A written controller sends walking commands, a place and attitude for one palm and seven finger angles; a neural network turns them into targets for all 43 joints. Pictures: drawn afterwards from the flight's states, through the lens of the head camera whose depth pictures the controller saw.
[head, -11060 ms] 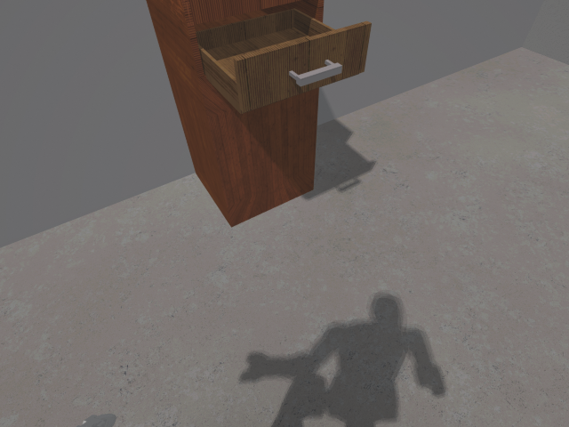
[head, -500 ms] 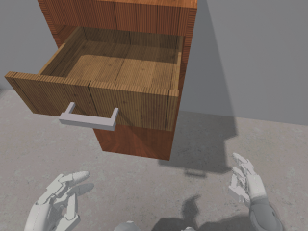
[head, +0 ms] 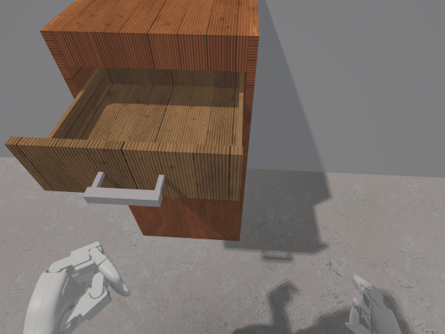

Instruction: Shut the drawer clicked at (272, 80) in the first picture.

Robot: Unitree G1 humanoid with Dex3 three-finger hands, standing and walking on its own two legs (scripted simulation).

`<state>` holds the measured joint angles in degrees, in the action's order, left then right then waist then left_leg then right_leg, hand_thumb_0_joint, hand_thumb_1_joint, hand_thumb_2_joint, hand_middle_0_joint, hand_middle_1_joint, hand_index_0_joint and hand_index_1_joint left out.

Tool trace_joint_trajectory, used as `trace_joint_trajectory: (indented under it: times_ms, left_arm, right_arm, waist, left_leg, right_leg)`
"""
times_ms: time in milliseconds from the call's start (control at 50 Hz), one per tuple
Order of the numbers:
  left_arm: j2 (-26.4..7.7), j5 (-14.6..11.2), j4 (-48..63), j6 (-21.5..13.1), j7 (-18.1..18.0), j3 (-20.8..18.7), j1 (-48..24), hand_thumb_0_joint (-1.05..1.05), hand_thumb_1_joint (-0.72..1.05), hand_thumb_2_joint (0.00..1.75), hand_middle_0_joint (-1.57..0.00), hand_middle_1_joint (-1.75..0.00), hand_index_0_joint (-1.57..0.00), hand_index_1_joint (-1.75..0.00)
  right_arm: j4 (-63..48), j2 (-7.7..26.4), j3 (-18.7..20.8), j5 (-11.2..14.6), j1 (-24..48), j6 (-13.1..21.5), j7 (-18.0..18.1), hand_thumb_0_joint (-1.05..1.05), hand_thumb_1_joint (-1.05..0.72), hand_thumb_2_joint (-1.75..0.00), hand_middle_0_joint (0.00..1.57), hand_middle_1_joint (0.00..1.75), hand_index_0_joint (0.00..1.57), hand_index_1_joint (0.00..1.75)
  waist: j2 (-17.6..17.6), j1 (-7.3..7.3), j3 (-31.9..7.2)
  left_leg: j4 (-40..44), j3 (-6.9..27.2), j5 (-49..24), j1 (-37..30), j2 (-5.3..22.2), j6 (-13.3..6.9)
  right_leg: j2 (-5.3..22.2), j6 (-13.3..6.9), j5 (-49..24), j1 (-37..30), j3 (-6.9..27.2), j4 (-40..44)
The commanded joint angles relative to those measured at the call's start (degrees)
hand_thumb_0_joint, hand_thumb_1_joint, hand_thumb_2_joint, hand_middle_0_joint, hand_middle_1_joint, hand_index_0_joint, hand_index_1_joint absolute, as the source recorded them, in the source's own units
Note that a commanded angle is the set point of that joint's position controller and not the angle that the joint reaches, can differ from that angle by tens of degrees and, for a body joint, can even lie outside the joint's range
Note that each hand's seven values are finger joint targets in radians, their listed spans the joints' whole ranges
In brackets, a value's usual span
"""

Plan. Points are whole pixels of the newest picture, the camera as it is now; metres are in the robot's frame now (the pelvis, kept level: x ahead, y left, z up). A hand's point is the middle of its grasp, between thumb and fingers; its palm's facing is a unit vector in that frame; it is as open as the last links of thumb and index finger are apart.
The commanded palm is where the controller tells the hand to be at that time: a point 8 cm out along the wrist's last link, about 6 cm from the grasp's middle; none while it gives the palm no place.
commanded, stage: raise the hand and make a fist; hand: left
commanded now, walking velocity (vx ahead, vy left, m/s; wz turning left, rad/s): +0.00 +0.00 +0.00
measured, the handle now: (127, 187) +0.35 +0.20 +0.07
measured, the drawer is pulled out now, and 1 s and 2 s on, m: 0.26 0.26 0.26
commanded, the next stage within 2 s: bring the fist close to the handle in 0.88 s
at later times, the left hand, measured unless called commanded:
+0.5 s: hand (79, 262) +0.18 +0.19 +0.16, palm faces +0.04 -0.99 -0.09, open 3.2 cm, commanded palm +0.13 +0.23 +0.17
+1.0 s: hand (93, 258) +0.19 +0.17 +0.16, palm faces +0.05 -0.99 -0.12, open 3.2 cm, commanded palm +0.14 +0.22 +0.17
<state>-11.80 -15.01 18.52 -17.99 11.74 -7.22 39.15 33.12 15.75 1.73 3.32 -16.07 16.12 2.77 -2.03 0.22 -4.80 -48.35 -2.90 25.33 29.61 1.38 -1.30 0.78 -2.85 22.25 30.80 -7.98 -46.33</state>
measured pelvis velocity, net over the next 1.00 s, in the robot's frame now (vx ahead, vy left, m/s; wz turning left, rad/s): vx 0.01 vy -0.01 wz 0.01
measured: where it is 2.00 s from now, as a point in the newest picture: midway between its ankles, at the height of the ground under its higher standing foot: outside the picture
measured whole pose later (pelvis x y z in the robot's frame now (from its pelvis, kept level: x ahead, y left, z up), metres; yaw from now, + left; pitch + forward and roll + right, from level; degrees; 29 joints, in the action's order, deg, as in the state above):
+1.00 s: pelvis +0.01 -0.01 +0.03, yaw +0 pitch -1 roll +0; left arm -13.7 -15.8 26.0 -0.1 11.3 -10.4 30.4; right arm 35.0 14.5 -3.6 3.7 -13.6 19.2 3.0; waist -4.1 2.8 -3.3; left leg -35.6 -2.6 20.5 14.0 1.2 -0.6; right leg -0.2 -3.1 18.0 15.3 -8.1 -34.1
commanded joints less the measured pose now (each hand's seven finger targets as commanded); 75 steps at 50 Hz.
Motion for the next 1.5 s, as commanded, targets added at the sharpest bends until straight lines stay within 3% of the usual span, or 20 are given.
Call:
trace_joint_trajectory:
  times_ms: [0, 120, 140, 220, 260, 320, 340, 420, 460, 500, 560, 720, 860, 960, 1000, 1040, 1120, 1240, 1420, 1480]
  left_arm:
    - [-6.1, -0.2, 15.1, -3.2, -1.8, -3.6, -2.7, 0.00, 0.90, 0.90, -1.24, -1.43, -1.24, -1.43]
    - [-6.5, 0.6, 16.2, 2.2, -2.0, -3.6, -4.0, 0.00, 0.90, 0.90, -1.36, -1.56, -1.36, -1.56]
    - [-4.3, 0.6, 17.1, 3.3, -1.6, -1.1, -4.4, 0.00, 0.90, 0.90, -1.38, -1.58, -1.38, -1.58]
    - [-7.0, 0.5, 19.6, 7.4, -1.4, -3.9, -5.2, 0.00, 0.90, 0.90, -1.40, -1.60, -1.40, -1.60]
    - [-6.1, 0.0, 20.0, 9.3, -1.0, -3.8, -5.8, 0.00, 0.90, 0.90, -1.40, -1.60, -1.40, -1.60]
    - [-7.0, -0.4, 21.5, 11.2, -0.9, -4.8, -8.1, 0.00, 0.90, 0.90, -1.40, -1.60, -1.40, -1.60]
    - [-5.6, -0.4, 23.3, 11.4, -0.8, -3.1, -9.1, 0.00, 0.90, 0.90, -1.40, -1.60, -1.40, -1.60]
    - [-7.4, -0.5, 23.8, 13.2, -0.9, -4.7, -11.1, 0.00, 0.90, 0.90, -1.40, -1.60, -1.40, -1.60]
    - [-6.9, -0.6, 25.2, 14.0, -0.8, -3.9, -13.1, 0.00, 0.90, 0.90, -1.40, -1.60, -1.40, -1.60]
    - [-5.7, -0.7, 22.9, 15.2, -0.6, -3.8, -9.9, 0.00, 0.90, 0.90, -1.40, -1.60, -1.40, -1.60]
    - [-5.2, -0.6, 23.4, 16.5, -0.3, -3.1, -8.4, 0.00, 0.90, 0.90, -1.40, -1.60, -1.40, -1.60]
    - [-8.3, -0.3, 24.5, 14.4, -2.8, -7.0, -10.6, 0.00, 0.90, 0.90, -1.40, -1.60, -1.40, -1.60]
    - [-7.6, -1.1, 21.3, 13.8, -0.9, -5.8, -12.2, 0.00, 0.90, 0.90, -1.40, -1.60, -1.40, -1.60]
    - [-10.4, -2.1, 19.0, 13.6, -0.3, -10.4, -12.2, 0.00, 0.90, 0.90, -1.40, -1.60, -1.40, -1.60]
    - [-9.7, -2.9, 15.6, 13.5, 0.4, -10.4, -13.3, 0.00, 0.90, 0.90, -1.40, -1.60, -1.40, -1.60]
    - [-8.8, -3.4, 12.8, 13.0, 1.2, -10.0, -14.5, 0.00, 0.90, 0.90, -1.40, -1.60, -1.40, -1.60]
    - [-11.0, -3.6, 10.7, 10.6, 2.0, -12.0, -17.0, 0.00, 0.90, 0.90, -1.40, -1.60, -1.40, -1.60]
    - [-9.9, -3.3, 6.9, 6.6, 3.1, -9.8, -21.2, 0.00, 0.90, 0.90, -1.40, -1.60, -1.40, -1.60]
    - [-10.3, -2.6, 1.6, 3.7, 2.4, -11.1, -21.4, 0.00, 0.90, 0.90, -1.40, -1.60, -1.40, -1.60]
    - [-8.2, -2.2, 1.2, 2.2, 2.4, -8.8, -21.4, 0.00, 0.90, 0.90, -1.40, -1.60, -1.40, -1.60]
  right_arm:
    - [-10.9, 3.8, 0.7, 0.0, 7.2, 5.3, 0.1, 0.00, -0.90, -0.90, 0.20, 0.30, 0.20, 0.30]
    - [-10.9, 3.8, -0.6, 0.1, 8.8, 4.9, -0.1, 0.00, -0.90, -0.90, 0.20, 0.30, 0.20, 0.30]
    - [-11.2, 3.6, -0.9, 0.1, 8.2, 4.8, -0.2, 0.00, -0.90, -0.90, 0.20, 0.30, 0.20, 0.30]
    - [-11.3, 3.5, -1.5, 0.0, 9.5, 4.8, -0.3, 0.00, -0.90, -0.90, 0.20, 0.30, 0.20, 0.30]
    - [-11.4, 3.2, -2.0, 0.2, 9.5, 4.4, -0.3, 0.00, -0.90, -0.90, 0.20, 0.30, 0.20, 0.30]
    - [-11.0, 3.3, -2.7, 0.4, 10.5, 4.6, -0.1, 0.00, -0.90, -0.90, 0.20, 0.30, 0.20, 0.30]
    - [-11.2, 3.2, -3.0, 0.4, 10.0, 4.9, -0.2, 0.00, -0.90, -0.90, 0.20, 0.30, 0.20, 0.30]
    - [-10.4, 3.6, -3.1, 0.5, 10.6, 5.7, 0.0, 0.00, -0.90, -0.90, 0.20, 0.30, 0.20, 0.30]
    - [-10.4, 3.6, -3.3, 0.5, 10.4, 6.0, 0.0, 0.00, -0.90, -0.90, 0.20, 0.30, 0.20, 0.30]
    - [-10.2, 3.5, -3.2, 0.5, 10.7, 6.2, 0.0, 0.00, -0.90, -0.90, 0.20, 0.30, 0.20, 0.30]
    - [-10.2, 3.4, -3.1, 0.7, 11.0, 5.7, -0.4, 0.00, -0.90, -0.90, 0.20, 0.30, 0.20, 0.30]
    - [-9.5, 3.7, -2.7, 0.4, 10.7, 5.8, -0.1, 0.00, -0.90, -0.90, 0.20, 0.30, 0.20, 0.30]
    - [-9.3, 4.1, -2.7, 0.6, 10.5, 6.8, 0.6, 0.00, -0.90, -0.90, 0.20, 0.30, 0.20, 0.30]
    - [-8.3, 3.9, -2.5, 0.6, 10.6, 7.6, 1.1, 0.00, -0.90, -0.90, 0.20, 0.30, 0.20, 0.30]
    - [-7.6, 4.1, -2.5, 0.5, 10.3, 7.5, 1.3, 0.00, -0.90, -0.90, 0.20, 0.30, 0.20, 0.30]
    - [-6.9, 4.3, -2.4, 0.5, 10.3, 7.5, 1.5, 0.00, -0.90, -0.90, 0.20, 0.30, 0.20, 0.30]
    - [-6.2, 4.8, -2.1, 0.2, 10.1, 7.9, 1.7, 0.00, -0.90, -0.90, 0.20, 0.30, 0.20, 0.30]
    - [-5.3, 5.2, -1.9, -0.2, 9.1, 8.9, 1.6, 0.00, -0.90, -0.90, 0.20, 0.30, 0.20, 0.30]
    - [-5.1, 5.4, -0.9, -0.7, 9.0, 7.7, 1.0, 0.00, -0.90, -0.90, 0.20, 0.30, 0.20, 0.30]
    - [-5.6, 5.3, -0.8, -0.7, 8.3, 7.5, 0.7, 0.00, -0.90, -0.90, 0.20, 0.30, 0.20, 0.30]
  waist:
    - [1.1, 0.89, -5.3]
    - [-0.2, 1.85, -3.6]
    - [0.1, 1.39, -3.1]
    - [1.1, 2.38, -3.5]
    - [1.7, 2.26, -2.1]
    - [-1.5, 2.48, -0.7]
    - [-2.6, 2.21, -1.1]
    - [0.4, 2.35, -1.0]
    - [-0.4, 2.28, -1.0]
    - [1.2, 2.74, -1.4]
    - [-0.1, 2.92, -0.9]
    - [-0.3, 3.19, -0.6]
    - [1.2, 2.62, 0.1]
    - [1.5, 3.30, -1.2]
    - [4.2, 2.76, -0.2]
    - [3.8, 2.32, 1.4]
    - [2.0, 2.11, 0.0]
    - [2.5, 1.07, -0.8]
    - [2.8, 1.62, -3.4]
    - [2.3, 1.31, -4.7]
  left_leg:
    - [8.8, 4.2, -10.7, -3.1, -0.9, -0.5]
    - [11.8, 4.7, -13.3, -6.5, -0.4, -0.4]
    - [12.4, 4.8, -14.2, -7.4, -0.4, -0.4]
    - [13.7, 5.1, -17.4, -9.5, -0.1, -0.1]
    - [14.7, 5.0, -17.1, -9.9, -0.1, 0.2]
    - [15.8, 5.2, -16.7, -11.1, -0.1, 0.5]
    - [16.3, 5.3, -17.3, -12.2, -0.1, 0.6]
    - [17.4, 6.0, -16.4, -13.0, 0.1, 0.5]
    - [18.3, 6.2, -16.6, -13.7, 0.1, 0.6]
    - [18.4, 5.9, -17.7, -14.0, -0.1, 0.6]
    - [18.7, 5.3, -19.3, -14.3, -0.2, 0.9]
    - [18.9, 4.9, -16.2, -14.0, -0.5, 0.5]
    - [18.5, 4.2, -14.2, -13.7, -0.9, -0.1]
    - [18.1, 3.8, -15.0, -13.9, -1.1, -0.2]
    - [17.5, 3.5, -15.2, -13.0, -1.2, -0.2]
    - [17.1, 3.3, -14.1, -12.4, -1.3, -0.2]
    - [15.8, 3.0, -13.8, -11.8, -1.6, -0.1]
    - [15.1, 3.0, -13.8, -11.1, -1.8, -0.2]
    - [14.4, 2.5, -15.2, -9.0, -2.0, -0.1]
    - [14.5, 2.3, -16.4, -9.4, -2.0, -0.1]
  right_leg:
    - [0.5, 2.0, -4.3, -6.9, 5.2, 9.5]
    - [-0.1, 1.7, -8.8, -10.0, 3.9, 10.7]
    - [-0.3, 1.8, -10.3, -9.9, 3.4, 10.7]
    - [-0.6, 1.7, -14.2, -12.5, 2.9, 11.3]
    - [-0.7, 1.8, -14.3, -12.6, 2.5, 12.1]
    - [-0.8, 1.5, -13.5, -13.2, 2.4, 13.1]
    - [-0.8, 1.5, -13.7, -13.4, 2.0, 13.1]
    - [-1.0, 1.7, -12.9, -14.5, 2.1, 14.5]
    - [-0.8, 1.6, -12.9, -15.0, 2.0, 14.9]
    - [-0.8, 1.7, -14.4, -15.8, 2.0, 15.1]
    - [-0.7, 1.6, -16.3, -16.5, 1.9, 15.3]
    - [-0.8, 1.7, -12.7, -16.5, 2.7, 16.6]
    - [-0.2, 2.1, -11.3, -16.3, 4.4, 18.5]
    - [0.2, 2.3, -11.8, -17.9, 5.9, 19.7]
    - [0.4, 2.8, -12.6, -17.4, 6.7, 20.1]
    - [0.5, 3.1, -10.6, -16.3, 7.8, 21.1]
    - [1.6, 3.7, -9.8, -16.9, 10.3, 21.9]
    - [2.1, 3.8, -9.4, -16.3, 10.5, 21.1]
    - [2.2, 3.7, -12.2, -16.8, 9.9, 18.8]
    - [1.4, 3.2, -14.2, -16.3, 8.1, 16.9]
